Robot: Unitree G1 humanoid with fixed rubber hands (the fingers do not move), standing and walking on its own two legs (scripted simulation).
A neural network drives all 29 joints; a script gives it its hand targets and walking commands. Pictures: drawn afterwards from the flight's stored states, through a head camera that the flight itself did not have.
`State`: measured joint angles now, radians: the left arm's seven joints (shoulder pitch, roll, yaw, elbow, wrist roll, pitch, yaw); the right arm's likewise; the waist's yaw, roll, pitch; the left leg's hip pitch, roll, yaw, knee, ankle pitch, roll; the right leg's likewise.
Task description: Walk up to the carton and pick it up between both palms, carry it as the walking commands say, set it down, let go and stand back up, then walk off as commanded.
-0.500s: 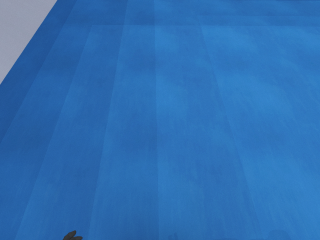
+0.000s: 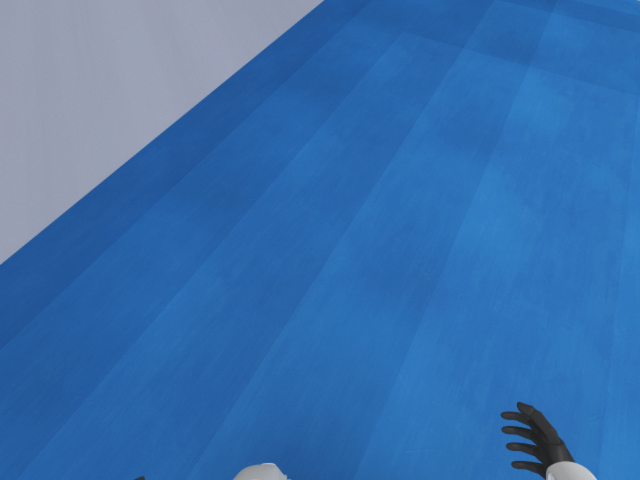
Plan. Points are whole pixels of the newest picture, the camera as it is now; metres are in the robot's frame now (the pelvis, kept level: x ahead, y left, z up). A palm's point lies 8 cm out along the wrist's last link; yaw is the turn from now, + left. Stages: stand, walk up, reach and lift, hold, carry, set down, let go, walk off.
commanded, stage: walk off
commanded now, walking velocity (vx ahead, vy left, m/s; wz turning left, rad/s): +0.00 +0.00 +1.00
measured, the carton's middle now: out of the picture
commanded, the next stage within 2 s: none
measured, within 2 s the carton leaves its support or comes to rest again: neither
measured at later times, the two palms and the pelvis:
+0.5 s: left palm out of the picture +0.00 +0.26 -0.07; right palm (495, 380) +0.27 -0.21 -0.10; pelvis +0.03 -0.03 +0.02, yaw +28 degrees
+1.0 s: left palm out of the picture -0.02 +0.32 -0.08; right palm (414, 350) +0.31 -0.10 -0.10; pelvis +0.05 +0.02 +0.01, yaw +53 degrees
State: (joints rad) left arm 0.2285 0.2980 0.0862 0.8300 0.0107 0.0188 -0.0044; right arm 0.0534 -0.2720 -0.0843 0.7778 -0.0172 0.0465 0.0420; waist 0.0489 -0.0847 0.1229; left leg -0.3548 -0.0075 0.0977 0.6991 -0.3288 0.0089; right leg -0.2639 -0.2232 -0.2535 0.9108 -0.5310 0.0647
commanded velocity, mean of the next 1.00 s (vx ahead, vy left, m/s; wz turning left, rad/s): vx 0.00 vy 0.00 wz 1.00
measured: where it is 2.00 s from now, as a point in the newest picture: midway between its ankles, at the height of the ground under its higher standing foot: outside the picture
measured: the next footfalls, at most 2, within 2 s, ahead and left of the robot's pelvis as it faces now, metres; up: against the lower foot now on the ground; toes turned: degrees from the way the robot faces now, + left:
right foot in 0.26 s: +0.11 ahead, -0.15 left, +0.00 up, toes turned +9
left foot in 0.62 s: +0.01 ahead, +0.12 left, +0.00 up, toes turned +41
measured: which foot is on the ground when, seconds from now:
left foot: down 0.00-0.28, up 0.30-0.60, down 0.62-1.00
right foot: up 0.00-0.24, down 0.26-0.64, up 0.66-1.00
